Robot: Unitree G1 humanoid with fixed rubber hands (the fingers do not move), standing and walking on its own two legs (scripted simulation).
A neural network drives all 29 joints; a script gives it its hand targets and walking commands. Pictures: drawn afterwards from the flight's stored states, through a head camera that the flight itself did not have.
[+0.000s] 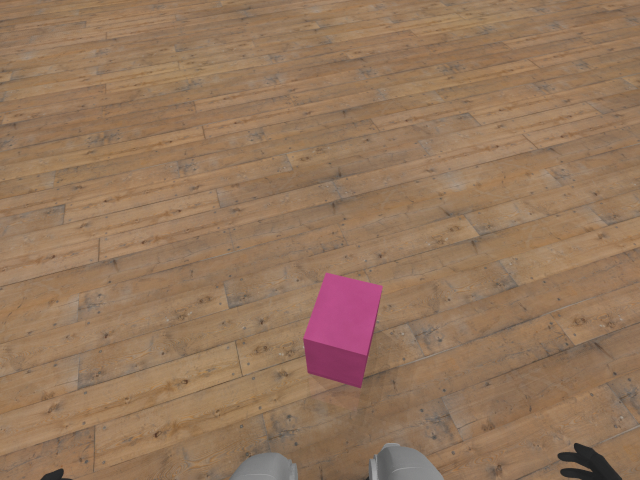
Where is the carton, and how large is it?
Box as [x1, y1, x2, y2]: [303, 273, 382, 387]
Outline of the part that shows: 326,273 303,337 308,372 360,387 375,323 382,286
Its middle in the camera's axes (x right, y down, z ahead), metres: +0.07 +0.28 +1.16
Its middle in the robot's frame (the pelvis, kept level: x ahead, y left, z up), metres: +0.58 -0.06 -0.61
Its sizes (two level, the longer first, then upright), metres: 0.214 0.169 0.253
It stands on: the floor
